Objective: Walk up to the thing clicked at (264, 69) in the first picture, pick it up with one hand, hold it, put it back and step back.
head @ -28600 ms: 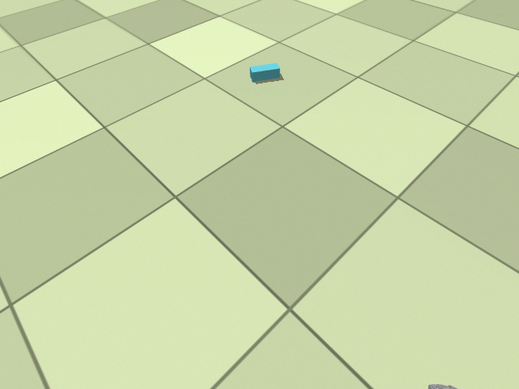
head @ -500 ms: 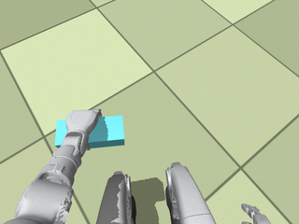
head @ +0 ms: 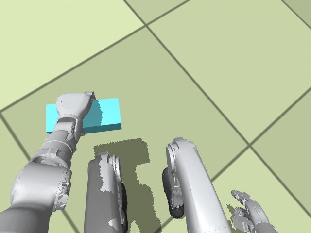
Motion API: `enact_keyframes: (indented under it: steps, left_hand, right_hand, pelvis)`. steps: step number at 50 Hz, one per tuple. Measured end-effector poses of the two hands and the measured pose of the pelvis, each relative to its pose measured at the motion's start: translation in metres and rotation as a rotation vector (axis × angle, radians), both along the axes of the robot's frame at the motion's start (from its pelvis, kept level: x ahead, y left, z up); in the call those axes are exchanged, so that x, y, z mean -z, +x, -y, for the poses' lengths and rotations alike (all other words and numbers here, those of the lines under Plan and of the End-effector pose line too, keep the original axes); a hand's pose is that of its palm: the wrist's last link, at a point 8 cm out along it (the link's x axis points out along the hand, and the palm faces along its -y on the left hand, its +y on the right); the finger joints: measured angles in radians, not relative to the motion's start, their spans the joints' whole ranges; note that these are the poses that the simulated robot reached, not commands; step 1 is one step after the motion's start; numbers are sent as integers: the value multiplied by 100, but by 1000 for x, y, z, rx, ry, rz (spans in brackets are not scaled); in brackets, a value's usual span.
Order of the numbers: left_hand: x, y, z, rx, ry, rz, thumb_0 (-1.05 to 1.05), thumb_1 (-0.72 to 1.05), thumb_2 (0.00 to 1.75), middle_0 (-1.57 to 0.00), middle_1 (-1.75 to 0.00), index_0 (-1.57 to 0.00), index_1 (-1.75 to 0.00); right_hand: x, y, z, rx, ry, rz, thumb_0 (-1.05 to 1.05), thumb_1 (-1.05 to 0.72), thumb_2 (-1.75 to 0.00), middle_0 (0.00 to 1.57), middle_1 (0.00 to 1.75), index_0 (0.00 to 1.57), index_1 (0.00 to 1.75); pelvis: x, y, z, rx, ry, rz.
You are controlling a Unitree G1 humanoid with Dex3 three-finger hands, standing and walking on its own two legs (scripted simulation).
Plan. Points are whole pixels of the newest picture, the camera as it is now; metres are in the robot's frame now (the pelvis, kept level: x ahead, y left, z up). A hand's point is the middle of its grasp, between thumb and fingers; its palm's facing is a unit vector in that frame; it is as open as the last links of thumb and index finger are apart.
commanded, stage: crouch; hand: left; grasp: from above
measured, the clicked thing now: (86, 117) +0.43 +0.16 -0.20
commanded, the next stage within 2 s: lower in 0.64 s
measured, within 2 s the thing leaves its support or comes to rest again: neither
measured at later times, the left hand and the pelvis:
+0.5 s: hand (88, 119) +0.44 +0.16 -0.24, palm faces -0.45 +0.04 -0.89, open 11.4 cm; pelvis -0.01 +0.00 -0.06, yaw -1 degrees
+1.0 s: hand (92, 122) +0.44 +0.15 -0.29, palm faces -0.47 +0.03 -0.88, open 11.4 cm; pelvis -0.01 +0.00 -0.10, yaw -3 degrees
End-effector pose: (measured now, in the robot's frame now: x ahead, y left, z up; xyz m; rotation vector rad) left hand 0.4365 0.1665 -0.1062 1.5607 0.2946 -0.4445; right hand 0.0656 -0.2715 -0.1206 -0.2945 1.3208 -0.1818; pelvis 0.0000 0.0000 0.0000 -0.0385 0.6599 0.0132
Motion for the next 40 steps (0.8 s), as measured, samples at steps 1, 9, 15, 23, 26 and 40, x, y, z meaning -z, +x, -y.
enact_keyframes:
  steps: [1, 9, 15, 23, 26, 40]
  left_hand:
    - [4, 0, 0, -1, -1, -4, 1, -24, 68, -68, -64, -61, -65]
    - [35, 2, 2, 13, -21, -13, 1, -24, 67, -68, -64, -60, -65]
    - [54, 5, 5, 26, -23, -3, 1, -22, 67, -67, -65, -59, -66]
    - [73, 8, 8, 31, -20, 3, 1, -21, 66, -66, -66, -58, -66]
    - [79, 8, 9, 29, -19, -1, 1, -21, 66, -65, -66, -58, -66]
    - [98, 11, 10, 28, -20, -4, 1, -21, 66, -65, -66, -58, -67]
  right_hand:
    - [3, 1, 0, -2, 1, -2, 1, -90, -91, 20, 30, 20, 30]
    - [22, 2, 0, -21, 11, -19, 1, -91, -91, 20, 30, 20, 30]
    - [37, -6, -1, -27, 15, -38, 1, -91, -91, 20, 30, 20, 30]
    - [53, -25, -2, -24, 30, -73, 1, -91, -91, 20, 30, 20, 30]
    - [58, -33, -2, -19, 36, -86, 1, -91, -91, 20, 30, 20, 30]
    - [73, -51, 0, -19, 41, -124, 1, -91, -91, 20, 30, 20, 30]
  pelvis:
    - [3, 0, 0, 1, -1, -1]
    - [23, 2, 1, 5, -6, -8]
    - [40, 0, 0, 9, -12, -7]
    - [59, -5, -2, 12, -15, 6]
    - [65, -6, -2, 13, -16, 8]
    - [83, -8, 0, 19, -19, 18]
